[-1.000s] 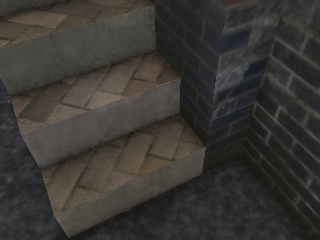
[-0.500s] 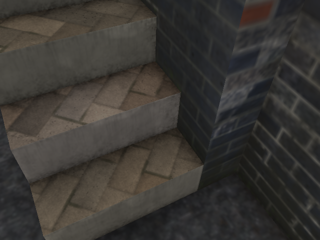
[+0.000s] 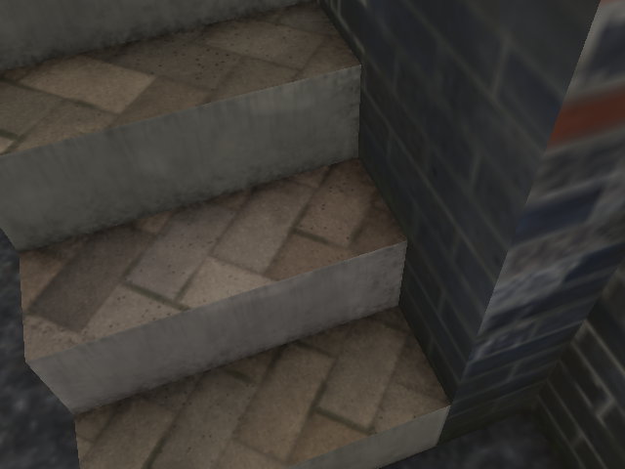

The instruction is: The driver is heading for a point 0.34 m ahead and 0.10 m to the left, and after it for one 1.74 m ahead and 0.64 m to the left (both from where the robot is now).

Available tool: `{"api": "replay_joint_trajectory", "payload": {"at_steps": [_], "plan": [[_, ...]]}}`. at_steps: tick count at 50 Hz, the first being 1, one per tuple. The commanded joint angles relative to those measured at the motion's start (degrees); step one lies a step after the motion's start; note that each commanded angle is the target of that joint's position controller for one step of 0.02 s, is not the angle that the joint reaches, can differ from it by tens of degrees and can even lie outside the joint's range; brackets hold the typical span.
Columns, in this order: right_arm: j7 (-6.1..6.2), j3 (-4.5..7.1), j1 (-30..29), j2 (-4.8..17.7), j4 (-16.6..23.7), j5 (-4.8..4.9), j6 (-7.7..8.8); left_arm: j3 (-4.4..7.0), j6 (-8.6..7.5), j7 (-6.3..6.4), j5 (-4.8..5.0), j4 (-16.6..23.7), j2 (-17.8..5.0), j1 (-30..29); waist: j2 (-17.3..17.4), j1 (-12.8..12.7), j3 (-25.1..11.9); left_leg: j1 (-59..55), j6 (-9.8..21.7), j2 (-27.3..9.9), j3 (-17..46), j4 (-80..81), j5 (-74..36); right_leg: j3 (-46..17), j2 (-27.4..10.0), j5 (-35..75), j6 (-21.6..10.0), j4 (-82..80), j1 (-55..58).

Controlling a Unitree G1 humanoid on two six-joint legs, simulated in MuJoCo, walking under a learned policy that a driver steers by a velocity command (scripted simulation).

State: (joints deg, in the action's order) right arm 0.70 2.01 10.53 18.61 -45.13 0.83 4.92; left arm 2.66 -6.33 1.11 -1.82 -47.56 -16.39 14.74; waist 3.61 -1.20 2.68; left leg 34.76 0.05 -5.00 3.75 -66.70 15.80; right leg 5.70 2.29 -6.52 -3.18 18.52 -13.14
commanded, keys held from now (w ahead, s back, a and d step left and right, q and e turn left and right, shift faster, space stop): w+q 0.74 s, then w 0.26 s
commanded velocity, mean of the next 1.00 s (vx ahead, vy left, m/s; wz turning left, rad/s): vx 0.50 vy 0.00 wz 0.49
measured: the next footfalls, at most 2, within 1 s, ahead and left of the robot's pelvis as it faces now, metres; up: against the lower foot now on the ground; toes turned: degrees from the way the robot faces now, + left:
left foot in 0.26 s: +0.17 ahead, +0.12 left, +0.00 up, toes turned +12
right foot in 0.70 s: +0.29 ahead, -0.03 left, +0.00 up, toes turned +24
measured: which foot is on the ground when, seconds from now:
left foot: up 0.00-0.24, down 0.26-0.70, up 0.72-1.00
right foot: down 0.00-0.28, up 0.30-0.68, down 0.70-1.00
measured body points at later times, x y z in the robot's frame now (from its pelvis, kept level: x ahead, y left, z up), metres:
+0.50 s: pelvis +0.16 +0.05 -0.01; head +0.18 +0.08 +0.44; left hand +0.24 +0.31 -0.13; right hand +0.31 -0.19 -0.11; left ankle +0.14 +0.11 -0.74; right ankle +0.16 -0.08 -0.60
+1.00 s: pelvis +0.21 +0.06 +0.01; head +0.25 +0.04 +0.45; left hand +0.16 +0.31 -0.10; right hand +0.49 -0.04 -0.10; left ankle +0.12 +0.17 -0.66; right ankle +0.24 -0.04 -0.74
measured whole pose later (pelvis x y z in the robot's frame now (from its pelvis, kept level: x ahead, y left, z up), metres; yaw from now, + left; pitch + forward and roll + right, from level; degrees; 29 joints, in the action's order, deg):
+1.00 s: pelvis +0.21 +0.06 +0.01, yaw +30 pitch +2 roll +1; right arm -0.6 2.4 8.4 12.2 -33.5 -1.9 -3.2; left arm -0.4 -4.1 5.0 -1.8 -41.1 -9.1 17.7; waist 3.7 -3.0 0.5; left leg 29.0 -2.6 2.8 4.7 -61.3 21.2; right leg 8.1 -2.5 -12.2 -1.6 19.8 -9.8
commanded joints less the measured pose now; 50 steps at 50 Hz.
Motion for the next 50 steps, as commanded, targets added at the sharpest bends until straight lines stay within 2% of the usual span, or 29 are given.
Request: {"api": "replay_joint_trajectory", "payload": {"at_steps": [1, 3, 4, 5, 8, 10, 12, 13, 14, 15, 16, 18, 20, 22, 24, 28, 29, 32, 34, 35, 36, 37, 38, 39, 40, 42, 45, 48, 50], "plan": [[0.28, -0.68, -0.62, 0.26, 5.47, -0.60, -0.64, 1.72, -2.17, 0.48, 0.25, 2.66, -7.76, -4.49, -6.52, 2.71, -4.07, -0.70, -1.66, -2.50, 0.53, 5.03, -6.77, -4.92, -14.99, 19.22, -8.53, -10.92, -2.96], [0.73, -0.75, -3.27, 0.12, 8.71, -1.62, -0.83, 1.95, -2.04, 1.15, -0.24, 2.63, -9.84, -5.30, -5.73, 2.71, -4.52, -6.53, -3.42, -1.15, -1.70, 13.57, -12.72, -0.97, -13.97, 22.77, -9.16, -10.50, -5.14], [-0.03, -1.25, 0.02, -1.37, 4.69, -5.05, -2.38, 0.68, -2.23, -0.42, 1.06, 0.98, -4.75, -3.06, -6.04, 3.71, -4.94, -11.15, -2.15, -0.42, -4.63, 16.58, -13.83, 2.38, -13.92, 23.59, -8.00, -8.68, -5.66], [0.00, -1.31, 1.60, -1.88, 4.22, -4.71, -3.50, 0.68, -2.26, -0.92, 1.09, 0.67, -4.75, -1.69, -9.67, 3.41, -5.77, -12.85, -1.26, -0.27, -5.91, 16.57, -13.13, 3.13, -14.18, 22.08, -7.59, -7.61, -4.52], [-1.20, -1.00, -2.91, -0.15, 6.16, -4.56, -4.86, 0.69, -2.25, -1.46, 0.71, 0.00, -4.90, -0.31, -11.01, 1.82, -5.44, -11.67, 1.87, 0.36, -6.50, 21.71, -9.62, 1.82, -16.32, 18.37, -6.13, -4.33, 1.16], [-1.17, -0.08, -5.46, 0.62, 7.19, -5.03, -3.53, 1.44, -0.86, -0.25, 0.21, 0.05, -7.28, 0.78, -8.30, 0.78, -4.91, -10.80, 3.23, 2.14, -7.55, 26.66, -2.58, 1.10, -18.42, 22.41, -4.70, 0.64, 5.51], [-1.32, 0.32, 0.12, 0.09, 4.72, -5.16, -1.94, 1.34, 1.70, 0.47, 0.54, 0.64, -6.99, 1.47, -6.39, 1.75, -8.90, -16.34, 5.31, 7.41, -10.77, 37.30, 1.02, 3.81, -15.95, 27.49, -3.40, 15.90, 9.59], [-0.90, 1.24, 4.67, 1.99, 3.01, -5.86, -1.31, 0.87, 1.60, 0.97, 1.10, 0.97, -5.84, 2.89, -2.93, 3.84, -10.75, -24.94, 7.51, 6.96, -7.34, 39.29, -2.18, 3.91, -14.87, 26.81, -1.93, 26.94, 3.24], [-0.17, 2.48, 8.79, 7.04, 2.66, -5.93, -0.99, -0.26, 1.52, 1.01, 0.33, 3.43, -2.08, 3.48, 6.15, 3.86, -11.66, -34.99, 9.77, -4.65, 7.87, 39.21, -26.71, 5.97, -11.27, 3.07, 1.22, 43.63, -11.63], [0.32, 5.09, 10.87, 14.72, 3.42, -3.64, -1.76, -1.43, 1.63, 1.30, 0.33, 7.90, 0.66, 0.24, 17.14, 4.69, -16.77, -42.20, 20.74, -15.60, 29.68, 47.77, -40.70, 2.35, -0.34, -20.91, 3.91, 57.96, -27.06], [0.65, 4.70, 9.01, 11.83, 4.52, -3.24, -2.36, -1.17, 2.16, 0.86, -1.87, 5.83, -0.91, -2.02, 2.16, 4.99, -14.98, -39.57, 22.49, -16.41, 28.76, 47.73, -38.15, -5.13, -4.38, -17.06, 4.15, 67.68, -30.96], [0.72, 2.92, 2.30, 5.60, 4.93, -2.13, -2.95, -1.19, 2.98, 1.18, -1.80, 5.70, 0.50, -3.16, -4.71, 0.92, -6.41, -25.09, 18.23, -9.87, 15.09, 45.85, -34.59, -6.41, -6.46, -9.26, 5.00, 67.97, -28.61], [1.04, 1.62, -0.30, 2.67, 5.93, -2.28, -3.14, -1.38, 4.69, 1.36, -2.28, 6.31, 1.12, -2.30, -2.60, -0.83, -7.01, -19.16, 15.79, -6.31, 10.95, 44.80, -37.82, -5.23, -4.78, -7.01, 4.63, 70.47, -24.76], [0.83, 1.79, 2.82, 3.82, 4.94, -2.46, -2.27, -1.52, 6.12, 1.50, -2.97, 7.55, 1.12, -1.92, -1.00, -1.29, -9.29, -20.64, 15.88, -4.85, 10.50, 43.03, -42.60, -3.85, -2.92, -7.66, 4.55, 70.32, -25.17], [1.86, 1.42, 5.51, 3.90, 3.83, -1.64, -1.89, -1.37, 6.56, 1.67, -2.26, 9.25, 0.73, -3.63, 1.44, -1.10, -7.29, -22.15, 15.30, -3.41, 11.23, 43.41, -41.87, -3.36, -2.77, -7.72, 4.80, 63.88, -27.76], [2.61, 1.69, 6.20, 3.59, 5.39, -2.25, -2.10, -2.58, 7.11, 1.08, -0.96, 12.75, 3.00, -9.16, 2.29, 0.81, -8.39, -26.39, 13.70, -2.75, 12.86, 42.49, -40.78, -2.93, -2.62, -10.84, 5.66, 43.08, -22.79], [2.73, 2.03, 3.64, 3.89, 6.01, -2.50, -2.23, -2.99, 7.19, 1.32, -0.60, 11.89, 5.02, -5.46, 6.01, -0.67, -10.12, -22.94, 13.80, -1.81, 10.58, 42.31, -42.59, -1.96, -1.33, -10.55, 4.86, 40.90, -15.16], [1.93, 2.47, 2.67, 2.88, 6.96, -2.23, -1.93, -1.62, 6.64, 3.25, 0.52, 13.12, 2.05, -3.58, 4.71, -1.12, -8.97, -22.60, 12.52, -1.67, 14.20, 37.73, -52.19, -1.36, 0.73, -11.24, 4.27, 22.49, -5.90], [1.36, 2.92, 1.21, 2.82, 7.72, -0.61, -2.13, -1.09, 5.20, 3.97, 0.83, 12.48, 2.24, 2.52, 2.65, -3.96, -10.40, -24.60, 10.50, 0.43, 14.66, 29.10, -50.10, -0.43, 0.63, -1.32, 3.74, 5.35, 1.97], [0.78, 2.64, -1.26, 0.87, 9.47, 0.66, -1.97, -0.57, 3.90, 4.01, -0.28, 11.29, 1.06, 6.87, -3.34, -5.85, -10.71, -16.74, 7.81, 4.01, 12.57, 19.02, -38.82, -4.68, -4.28, 5.17, 3.03, -0.82, 12.02], [0.59, 1.03, 3.79, -6.81, 11.99, 0.68, -2.17, 0.26, 3.18, 4.05, -1.37, 12.01, -4.18, 6.54, -20.86, -1.12, -11.58, -0.98, 3.64, 12.88, 4.60, 1.80, 9.02, -24.65, -24.46, 34.18, -1.06, -1.30, 21.35], [1.19, 2.65, 9.24, -1.39, 11.21, -1.60, -3.90, 1.95, 3.82, 3.85, -1.81, 12.85, -6.90, 3.44, -18.77, 1.68, -14.13, 2.32, 1.14, 12.00, 2.75, -16.66, 18.84, -33.81, -32.16, 30.17, -10.85, 0.54, 13.98], [1.14, 3.66, 6.32, 0.77, 10.84, -3.99, -5.00, 1.60, 3.94, 3.41, -0.62, 13.57, -3.34, 0.41, -9.77, 0.82, -10.73, 5.07, 0.39, 9.84, 3.22, -28.05, 14.55, -30.79, -27.95, 6.16, -14.01, -2.71, 8.37], [0.14, 3.53, -0.29, 1.00, 13.60, -4.73, -4.88, -0.15, 3.18, 3.14, -0.57, 14.71, 0.87, -4.93, -5.28, 1.36, -3.09, 10.08, -0.19, 9.13, 4.57, -26.93, 9.67, -24.70, -23.01, -6.58, -12.64, -4.88, 3.12], [-0.44, 3.20, -1.74, -0.37, 14.16, -4.34, -5.01, -0.63, 2.47, 3.07, -0.73, 14.18, 1.87, -5.39, -7.01, 0.99, -0.53, 11.88, -0.75, 9.20, 4.26, -28.57, 6.80, -20.18, -19.81, -6.32, -11.37, -6.03, 1.76], [-1.26, 2.99, 1.52, -1.02, 13.21, -3.66, -6.02, -0.87, 1.37, 3.33, -0.53, 12.56, 2.26, -1.90, -7.05, 0.43, -2.38, 5.70, -2.27, 10.05, 3.59, -25.37, 0.27, -12.01, -15.76, 4.60, -9.39, -4.83, 1.06], [-1.11, 2.20, 0.22, -3.04, 14.58, -3.57, -7.00, -1.09, 0.53, 4.06, 0.00, 10.50, 0.78, 1.56, -6.54, -0.22, -4.51, 5.06, -2.91, 11.10, 2.67, -20.69, 3.58, -8.76, -16.19, 18.25, -10.23, -3.04, 6.14], [-1.62, 0.61, -1.69, -4.99, 15.97, -3.00, -7.65, -1.89, 0.82, 4.07, 0.04, 11.67, 1.11, -3.38, -9.74, 1.58, -5.70, -5.59, -3.31, 8.26, -0.70, 6.86, 4.83, -2.67, -13.41, 17.66, -6.27, -3.89, 5.30], [-1.10, -1.10, -3.78, -8.45, 16.09, -1.89, -7.96, -1.74, 1.78, 4.12, 0.03, 11.68, 0.63, -2.63, -17.47, 0.00, -5.65, -16.66, -2.15, 8.49, -5.71, 25.50, 8.71, -0.95, -13.16, 19.47, -6.74, -4.93, 3.24]]}}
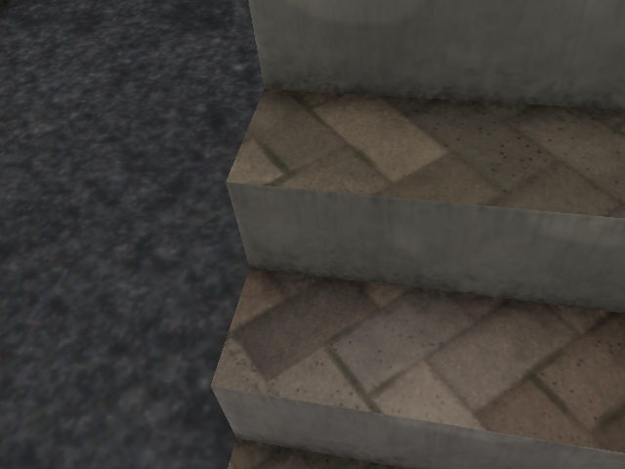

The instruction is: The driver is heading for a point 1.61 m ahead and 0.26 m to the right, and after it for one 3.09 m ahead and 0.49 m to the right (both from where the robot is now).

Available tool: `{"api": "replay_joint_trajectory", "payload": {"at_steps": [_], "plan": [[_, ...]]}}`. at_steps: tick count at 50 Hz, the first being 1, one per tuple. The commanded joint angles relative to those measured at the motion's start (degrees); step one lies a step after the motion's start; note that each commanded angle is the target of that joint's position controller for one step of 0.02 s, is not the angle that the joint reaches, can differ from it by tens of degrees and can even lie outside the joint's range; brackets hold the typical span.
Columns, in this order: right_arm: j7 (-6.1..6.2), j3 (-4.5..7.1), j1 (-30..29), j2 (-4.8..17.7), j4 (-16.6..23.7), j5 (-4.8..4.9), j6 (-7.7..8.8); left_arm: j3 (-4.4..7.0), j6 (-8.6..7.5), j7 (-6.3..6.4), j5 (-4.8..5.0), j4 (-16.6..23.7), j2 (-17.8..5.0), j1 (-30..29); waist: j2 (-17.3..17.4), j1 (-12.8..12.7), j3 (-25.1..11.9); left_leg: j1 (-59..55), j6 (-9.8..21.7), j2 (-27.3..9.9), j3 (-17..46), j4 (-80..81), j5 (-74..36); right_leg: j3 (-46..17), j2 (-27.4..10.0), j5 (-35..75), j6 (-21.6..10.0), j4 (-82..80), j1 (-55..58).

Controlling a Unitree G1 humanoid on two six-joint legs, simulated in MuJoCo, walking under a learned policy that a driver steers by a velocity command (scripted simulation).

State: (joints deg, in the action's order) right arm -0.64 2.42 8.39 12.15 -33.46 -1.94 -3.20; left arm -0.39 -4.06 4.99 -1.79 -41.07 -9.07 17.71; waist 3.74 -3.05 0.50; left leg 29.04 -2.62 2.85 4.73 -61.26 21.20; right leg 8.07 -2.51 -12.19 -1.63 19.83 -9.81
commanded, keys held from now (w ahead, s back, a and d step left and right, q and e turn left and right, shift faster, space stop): w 0.14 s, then w+e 0.60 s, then w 0.26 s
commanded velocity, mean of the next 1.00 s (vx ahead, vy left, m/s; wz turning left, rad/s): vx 0.50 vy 0.00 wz -0.26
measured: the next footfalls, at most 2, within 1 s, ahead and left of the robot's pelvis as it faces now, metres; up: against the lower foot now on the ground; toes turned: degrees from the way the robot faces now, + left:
left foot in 0.10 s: +0.05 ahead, +0.11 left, +0.00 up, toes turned -4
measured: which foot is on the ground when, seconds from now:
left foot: up 0.00-0.08, down 0.10-1.00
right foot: down 0.00-1.00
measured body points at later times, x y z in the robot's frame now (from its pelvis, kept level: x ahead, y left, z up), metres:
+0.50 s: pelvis +0.02 +0.01 -0.01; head +0.05 +0.00 +0.43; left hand +0.20 +0.22 -0.11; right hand +0.24 -0.20 -0.08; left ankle +0.01 +0.11 -0.75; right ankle -0.02 -0.11 -0.75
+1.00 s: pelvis +0.01 -0.01 -0.01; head +0.03 -0.01 +0.44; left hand +0.27 +0.13 -0.08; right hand +0.18 -0.27 -0.07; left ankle +0.01 +0.11 -0.75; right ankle -0.02 -0.11 -0.75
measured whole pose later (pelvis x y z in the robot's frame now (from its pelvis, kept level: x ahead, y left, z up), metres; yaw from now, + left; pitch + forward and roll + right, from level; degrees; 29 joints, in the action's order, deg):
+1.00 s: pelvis +0.01 -0.01 -0.01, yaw -14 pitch +3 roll +0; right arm 1.5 0.3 2.5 9.7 -31.3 -2.1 -0.3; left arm 1.4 -1.6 2.4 -0.8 -31.3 -6.5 6.3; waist 0.1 0.9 -0.8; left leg 13.4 -1.2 -5.8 -11.1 -28.6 17.2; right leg -10.8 6.8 -13.9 -1.7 27.8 -15.7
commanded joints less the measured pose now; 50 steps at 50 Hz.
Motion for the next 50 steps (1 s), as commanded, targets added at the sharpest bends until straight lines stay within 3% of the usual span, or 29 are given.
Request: {"api": "replay_joint_trajectory", "payload": {"at_steps": [1, 3, 4, 5, 6, 7, 8, 9, 11, 14, 15, 16, 17, 18, 20, 24, 27, 31, 36, 38, 39, 40, 45, 46, 48, 49, 50], "plan": [[0.89, -1.35, -0.93, -0.92, 4.06, 0.04, 0.55, 2.10, 0.02, -0.29, -0.01, 3.34, -7.75, -1.88, -18.03, 0.58, -3.32, -11.75, 1.65, 1.34, -8.38, 26.44, 4.40, -5.27, -9.32, 27.34, -8.80, -4.54, 2.40], [1.06, -1.30, 2.99, -1.37, 1.03, -0.50, 1.95, 2.72, 0.64, -1.10, 1.60, 1.96, -7.64, -0.58, -13.55, 2.18, -5.09, -17.26, 3.16, 2.04, -10.61, 41.32, -8.50, -6.27, -8.89, 30.58, -7.85, 1.66, 5.45], [1.11, -1.59, 4.44, -1.67, 0.05, -0.38, 3.31, 3.04, 1.14, -1.37, 1.85, 2.23, -7.50, -0.35, -9.73, 3.32, -5.03, -19.04, 3.37, 0.66, -8.23, 48.16, -12.64, -5.58, -7.62, 31.93, -6.94, 7.93, 5.99], [0.88, -2.06, 5.85, -1.09, -0.65, -1.98, 4.83, 2.50, 1.09, -1.73, 2.42, 3.41, -6.00, -1.77, -7.99, 3.41, -7.09, -24.87, 3.06, -4.31, -2.61, 48.28, -21.18, -6.06, -7.56, 24.24, -5.15, 13.28, 1.33], [1.06, -2.02, 4.86, 1.97, -0.53, -3.00, 5.77, 1.19, 0.75, -2.39, 3.12, 5.63, -1.61, -1.29, 4.50, 1.80, -9.86, -32.86, 5.31, -15.20, 9.72, 41.80, -49.89, -4.66, -4.67, 1.26, -1.54, 16.42, -9.56], [1.31, -1.59, 4.16, 2.44, -0.35, -2.42, 5.16, 0.07, 1.74, -2.42, 3.46, 4.53, 0.40, 2.74, 9.56, 1.70, -14.15, -27.41, 9.07, -18.34, 13.71, 44.31, -36.28, -6.39, -4.48, -8.77, -1.06, 15.59, -3.53], [1.25, -2.30, -3.17, 0.24, 1.37, -1.47, 4.87, 0.17, 2.35, -2.53, 3.18, 4.01, -0.86, 2.02, 6.26, -0.19, -8.01, -19.61, 8.88, -16.08, 10.75, 47.58, -20.38, -6.60, -3.59, -7.68, -1.12, 14.34, -1.31], [1.44, -2.42, -7.89, 0.12, 2.86, -0.70, 4.73, 0.62, 2.55, -3.06, 2.44, 4.68, -2.63, -1.53, 4.25, 0.17, -3.28, -16.04, 7.94, -13.85, 8.84, 49.43, -12.86, -6.36, -1.82, -5.76, -1.32, 13.24, -1.75], [2.39, -3.40, -7.44, -1.09, 3.02, -0.01, 5.51, 0.50, 3.04, -3.44, 1.43, 5.64, -3.15, -4.65, 2.86, 1.15, -1.38, -16.02, 6.51, -12.05, 5.03, 47.69, -20.78, -7.21, -1.41, -2.32, -1.28, 12.81, -1.94], [2.58, -3.20, -3.69, -0.70, 1.54, -0.47, 6.58, 0.07, 2.38, -2.66, 2.25, 4.61, -2.24, -2.79, 0.29, 2.79, -4.61, -23.26, 4.60, -10.97, 1.32, 41.71, -36.44, -9.95, -1.70, 0.39, -1.19, 9.25, -2.46], [2.79, -2.61, -3.10, 0.18, 1.58, 0.06, 6.81, 0.53, 2.24, -2.50, 2.41, 4.98, -3.02, -3.24, -0.87, 3.58, -4.77, -24.93, 4.21, -10.58, 1.05, 40.61, -39.10, -10.88, -1.30, 1.78, -1.06, 9.11, -3.28], [2.91, -2.43, -2.84, 0.62, 1.47, 0.10, 6.91, 0.54, 2.24, -2.37, 2.18, 5.27, -2.59, -3.17, -1.50, 3.29, -5.40, -26.72, 4.06, -10.75, 1.04, 39.91, -41.43, -12.08, -1.49, 2.29, -1.33, 8.57, -3.98], [2.47, -2.73, -3.77, -0.66, 2.25, -0.06, 6.97, 0.40, 2.25, -2.04, 2.05, 5.85, -1.65, -3.20, -2.52, 3.01, -4.10, -25.84, 3.52, -11.06, 0.83, 39.59, -44.86, -12.39, -1.97, 4.17, -0.97, 7.40, -4.93], [2.08, -2.59, -4.45, -0.95, 2.66, -0.09, 6.88, 0.59, 2.28, -2.20, 1.77, 6.31, -1.71, -3.44, -2.92, 3.35, -5.35, -27.21, 3.90, -10.68, -0.57, 38.79, -44.81, -13.26, -1.75, 5.24, -0.92, 8.46, -5.59], [1.86, -2.39, -7.16, -1.11, 4.49, 0.27, 7.19, 1.51, 2.36, -2.32, 1.56, 7.85, -2.18, -4.82, -2.52, 2.56, -6.66, -26.50, 4.93, -10.83, -2.85, 37.42, -41.62, -14.31, -1.46, 4.34, -0.36, 9.74, -6.24], [1.86, -1.41, -9.82, -0.46, 6.90, 0.23, 6.53, 2.07, 2.22, -2.06, 0.67, 10.76, -1.77, -7.22, -3.53, 2.46, -8.76, -24.98, 4.66, -10.75, -6.21, 34.83, -32.32, -15.89, -0.97, 9.34, -0.73, 11.65, -7.70], [1.87, -1.12, -10.82, -0.26, 7.83, 0.19, 5.83, 2.83, 2.32, -1.96, 0.18, 11.48, -2.84, -7.83, -3.56, 2.37, -9.07, -24.33, 4.42, -10.50, -8.07, 32.95, -24.88, -17.32, 0.02, 11.74, -1.55, 12.48, -9.22], [1.47, -0.91, -11.05, 0.09, 8.51, 0.67, 5.56, 3.81, 2.77, -1.93, -0.12, 12.33, -4.18, -9.66, -4.91, 2.99, -6.79, -21.76, 3.36, -9.34, -9.71, 31.45, -10.68, -20.31, 0.98, 14.14, -3.28, 11.41, -11.58], [1.09, -0.70, -11.56, 0.80, 9.60, 1.29, 5.45, 4.71, 2.64, -2.49, -0.09, 13.04, -5.73, -11.04, -7.92, 2.77, -7.71, -21.21, 2.16, -7.11, -10.96, 27.25, -4.55, -26.34, 1.34, 19.77, -4.49, 8.10, -11.87], [1.40, -0.42, -12.60, 1.94, 9.63, 1.52, 4.84, 5.15, 3.10, -2.47, 0.47, 14.41, -6.42, -12.14, -8.05, 2.35, -10.38, -20.80, 1.48, -6.58, -10.63, 28.25, -4.23, -28.89, 1.42, 23.32, -4.89, 6.80, -8.76], [1.61, -0.52, -12.56, 2.03, 9.53, 1.02, 4.50, 4.67, 2.92, -2.67, 0.44, 14.99, -5.60, -13.09, -7.92, 2.33, -9.34, -20.39, 1.13, -6.61, -11.35, 28.33, -6.34, -28.64, 1.02, 26.47, -4.40, 6.59, -8.16], [1.93, -0.61, -12.67, 1.89, 9.29, 1.00, 4.41, 4.44, 2.42, -2.48, 1.07, 15.02, -4.42, -13.12, -7.47, 2.31, -9.74, -21.65, 1.12, -6.63, -11.13, 28.92, -9.11, -28.78, 0.53, 30.22, -3.81, 5.85, -7.98], [2.04, -1.14, -11.32, 0.85, 8.08, 0.28, 4.15, 3.51, 1.85, -2.49, 0.85, 14.48, -2.35, -12.46, -5.74, 2.59, -10.84, -24.20, 0.76, -8.83, -11.21, 32.16, -11.23, -25.42, 1.44, 27.23, -2.77, 5.36, -6.48], [2.03, -1.69, -13.52, -0.10, 8.77, -0.59, 3.89, 2.94, 1.57, -2.48, 1.27, 14.98, -1.49, -13.79, -5.34, 2.52, -11.04, -24.03, 0.83, -9.00, -11.39, 32.83, -12.06, -25.52, 1.48, 25.41, -2.69, 4.39, -6.31], [2.18, -1.72, -12.12, -0.15, 8.29, -0.66, 3.72, 2.77, 1.36, -2.32, 1.30, 14.50, -1.39, -13.21, -5.67, 3.18, -11.45, -25.20, 0.96, -9.47, -11.07, 33.81, -10.53, -25.42, 1.54, 21.20, -2.74, 3.09, -6.54], [2.32, -1.35, -9.67, 1.03, 7.28, -0.05, 4.01, 2.96, 1.49, -2.40, 0.90, 14.05, -1.60, -12.26, -5.00, 3.48, -9.72, -25.58, 0.98, -10.02, -10.81, 34.33, -9.75, -24.95, 1.70, 19.35, -2.84, 3.08, -7.76], [2.41, -1.40, -9.67, 1.16, 7.05, -0.16, 4.17, 2.85, 1.46, -2.53, 0.90, 14.07, -1.26, -12.34, -4.34, 3.47, -8.63, -25.47, 1.13, -10.45, -10.74, 34.94, -9.80, -24.69, 1.76, 17.51, -2.75, 2.65, -8.62]]}}
Keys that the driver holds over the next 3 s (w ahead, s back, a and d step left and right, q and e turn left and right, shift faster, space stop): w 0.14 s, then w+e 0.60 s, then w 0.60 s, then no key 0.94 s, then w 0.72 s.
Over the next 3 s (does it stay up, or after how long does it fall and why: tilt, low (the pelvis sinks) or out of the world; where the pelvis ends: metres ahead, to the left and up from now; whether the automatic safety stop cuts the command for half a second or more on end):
stays up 0.03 0.02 -0.01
